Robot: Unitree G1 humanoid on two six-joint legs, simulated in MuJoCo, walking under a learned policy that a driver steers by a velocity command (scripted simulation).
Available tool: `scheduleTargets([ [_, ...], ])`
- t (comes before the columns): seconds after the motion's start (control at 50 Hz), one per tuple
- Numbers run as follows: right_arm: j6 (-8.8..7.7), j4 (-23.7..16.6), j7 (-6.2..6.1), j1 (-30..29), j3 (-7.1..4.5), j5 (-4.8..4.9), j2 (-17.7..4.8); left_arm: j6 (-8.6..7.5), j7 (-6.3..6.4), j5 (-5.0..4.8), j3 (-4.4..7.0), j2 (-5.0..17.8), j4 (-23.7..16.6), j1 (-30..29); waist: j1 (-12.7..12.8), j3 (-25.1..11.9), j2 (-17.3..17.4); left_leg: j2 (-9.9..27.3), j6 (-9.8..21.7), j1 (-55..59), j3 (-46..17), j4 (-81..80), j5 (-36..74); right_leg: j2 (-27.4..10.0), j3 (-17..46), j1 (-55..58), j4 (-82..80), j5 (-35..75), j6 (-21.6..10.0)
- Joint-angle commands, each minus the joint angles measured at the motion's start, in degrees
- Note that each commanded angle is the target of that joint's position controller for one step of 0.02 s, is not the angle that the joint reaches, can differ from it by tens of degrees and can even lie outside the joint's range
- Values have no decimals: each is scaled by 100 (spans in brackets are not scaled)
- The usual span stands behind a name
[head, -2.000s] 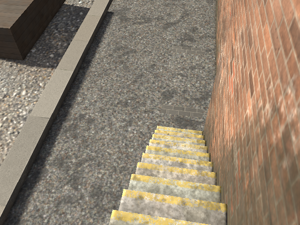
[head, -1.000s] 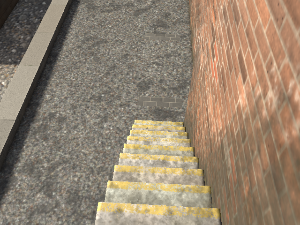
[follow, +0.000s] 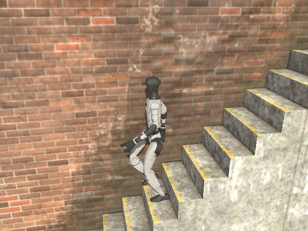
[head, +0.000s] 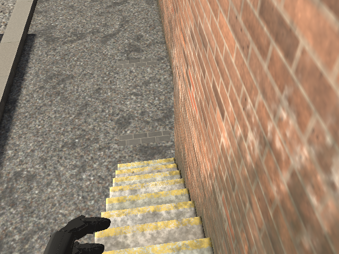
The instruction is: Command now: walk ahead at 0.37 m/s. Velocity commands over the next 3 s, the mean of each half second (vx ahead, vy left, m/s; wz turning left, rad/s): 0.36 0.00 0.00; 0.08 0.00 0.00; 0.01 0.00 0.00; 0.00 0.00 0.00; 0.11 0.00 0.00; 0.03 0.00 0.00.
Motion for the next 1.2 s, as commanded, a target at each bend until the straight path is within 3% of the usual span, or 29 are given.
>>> scheduleTargets([
  [0.02, 285, -296, 145, -769, 26, -564, -395, 47, -306, 12, -249, -633, -299, -105, 922, 206, 419, 687, 1306, -2195, -1087, -1060, 816, 224, -433, 1986, -972, 942, -1],
  [0.06, 59, -832, 378, -2312, -58, -652, -874, -18, -300, -110, 186, 345, 1103, 4390, 3217, -395, -1570, 96, 878, -4852, -456, 1604, 1684, 350, -200, 5898, -3035, 1205, -22],
  [0.08, -25, -782, 509, -2312, -32, -562, -499, -132, -196, 248, 400, 867, 1388, 5312, 3369, -566, -2102, -853, 390, -5309, -326, 3585, -40, -409, 1116, 6392, -3738, 275, -580],
  [0.1, -151, -890, 563, -1402, 56, -526, 8, -220, -344, 264, 410, 1463, 724, 4364, 2152, -930, -1573, -917, 102, -5169, -740, 4125, -41, -2050, 3594, 5804, -4533, 3122, -1862],
  [0.12, -175, -1092, 537, -2085, 82, -520, -185, -108, -457, 222, 363, 1189, 425, 3504, 2240, 141, -914, -758, -286, -6041, -720, 4175, 225, -2422, 5090, 4581, -5149, 509, -2602],
  [0.16, 121, -973, 293, -2150, 276, -778, -137, -60, -367, -282, 49, -33, 411, 1918, 1591, 295, 5, 362, -367, -6198, -536, 3742, 710, -2179, 4222, 3164, -4612, -1373, -2111],
  [0.2, 335, -320, 258, -1291, 204, -879, -276, -173, -93, -72, -239, -1041, 531, 1246, 1015, 289, -130, 656, -535, -3987, -844, 2928, 3005, -997, 2288, 635, -3518, 6, -1331],
  [0.28, 141, -466, 646, -1532, -12, -508, -402, -581, 164, 5, 82, 536, 70, 876, 809, 50, -381, 252, -189, 1449, 729, 784, 6818, 251, -630, -2994, -2440, -1612, -517],
  [0.32, 180, -483, 642, -1534, -8, -745, -549, -564, -12, -101, -18, 514, 7, 1298, 782, 536, -721, 272, -249, 1587, 590, 964, 6283, -6, -120, -2536, -1977, -1923, -549],
  [0.36, 289, -120, 594, -355, -141, -831, -989, -405, -164, -180, 93, 897, 415, 1858, 525, 706, -5, 447, -251, 917, 551, -712, 5105, -150, 419, -202, 470, -1420, -449],
  [0.38, 297, 332, 383, 474, -183, -840, -1030, -225, -86, -487, 111, 664, 284, 1460, 180, 802, 762, 996, 130, 699, -22, -2893, 5007, 84, 885, 123, 2579, -1927, -46],
  [0.4, 228, 597, 244, 1328, -261, -646, -1105, -16, -221, -285, 195, 910, 290, 1545, -139, 525, 1428, 755, 431, 2201, 444, -3606, 5474, 755, 690, -601, 4634, -2933, -169],
  [0.42, 174, -153, 375, -212, -397, -188, -1939, -13, -619, -141, 71, 417, 337, 3162, 1391, -1826, 1431, 2133, 1713, 5213, -690, 36, 9560, 683, 1018, -2689, 4969, -2665, -195],
  [0.44, 35, -35, 390, -29, -323, -484, -1462, -66, -636, -207, 88, 441, 147, 2520, 861, -1655, -4, 2434, 1696, 5449, -926, 313, 10217, 563, 1328, -3981, 4410, -2469, -86],
  [0.48, -14, -87, 430, -634, -412, -503, -1767, -44, -529, -362, 92, 554, -253, 2203, 1086, -508, 186, 2507, 1668, 3155, -1671, 280, 8194, 52, 1638, -5008, 4377, -1808, 63],
  [0.5, -13, -256, 376, -1200, -243, -464, -1300, 43, -507, -285, 169, 801, 3, 1941, 1107, -50, -383, 2608, 1612, 1420, -1670, -192, 7795, -443, 1685, -4077, 2519, -579, 116],
  [0.54, 13, -331, 409, -2371, 192, -490, -568, 321, -747, -361, 163, 499, 891, 2994, 2287, 422, -561, 1590, 1320, -2810, -583, -618, 5589, -413, 1289, -725, 1627, 1837, 341],
  [0.58, -184, -472, 388, -3020, 53, -548, -1257, 359, -954, -210, 157, 624, 1247, 3571, 2610, -78, -402, 1009, 1077, -3952, 245, -90, 4759, -48, 760, 914, 1821, 2670, 302],
  [0.64, -271, -480, 339, -3335, 93, -383, -1329, 212, -791, -61, 192, 765, 1238, 3339, 2477, -555, -362, 864, 399, -2737, 689, 1288, 3827, 152, 507, 1605, -239, 1843, 314],
  [0.68, -144, -516, 618, -3519, 46, 1, -1328, 4, -487, -500, -10, 617, 1104, 3642, 2661, -612, -1569, 603, -149, -2354, 755, 2850, 4486, 195, 1106, 2527, -3194, 3798, -330],
  [0.7, -162, -625, 798, -2126, -50, -125, -1114, -15, -569, -598, 70, 1397, 620, 2671, 1635, -847, -2523, -188, -528, -2932, 688, 3424, 760, -944, 4383, 2111, -4165, 3064, -1840],
  [0.74, -53, -1095, 599, -3505, 97, -224, -648, -200, -405, -541, -115, 885, 723, 2765, 2113, -148, -1729, -88, -634, -4365, 247, 3717, -1164, -1261, 4878, 2470, -3750, 2760, -2013],
  [0.8, -143, -665, 435, -3092, 441, -445, -137, -50, -200, -535, -402, 26, 995, 2439, 1776, -612, -152, 612, -644, -2897, -77, 1191, 1521, -997, 4071, 1088, -2481, 1564, -1199],
  [0.84, -116, -592, 571, -2296, 575, -174, -123, 107, -525, -640, -408, 211, 727, 1758, 977, -1095, 375, 355, -259, 1434, 448, 832, 4738, 240, 1254, -1051, -3209, 1379, 102],
  [0.88, -17, -691, 627, -2761, 238, -476, -1087, 156, -500, -667, -214, 924, 716, 1718, 1098, -309, -429, 265, -150, 1153, 694, 610, 4494, 281, 881, -827, -3214, 1721, 135],
  [0.92, 112, -759, 649, -3018, 104, -275, -1274, 122, -485, -554, -137, 745, 793, 1796, 1343, -196, -112, 479, -11, 724, 348, -73, 4176, 208, 799, -302, -2439, 1823, 96],
  [1.02, 44, -717, 501, -3069, 214, -283, -640, 184, -528, -246, -95, 307, 1075, 2294, 1717, -133, -111, 644, 299, 206, 86, 281, 4020, -18, 913, -136, -2363, 1652, -68],
  [1.14, -36, -441, 225, -1631, 449, -205, -328, 105, -406, -59, -35, 479, 998, 1074, 1153, -69, 112, 825, 439, 395, -918, 1015, 3360, -161, 1043, -1235, -2223, 1336, 144],
  [1.2, 39, -381, 352, -1852, 551, -179, -135, 80, -426, -407, -87, 513, 1211, 1319, 1616, -191, -999, 222, -185, -1126, -100, 936, 2826, -397, 1283, 669, -3101, 2478, -36],
])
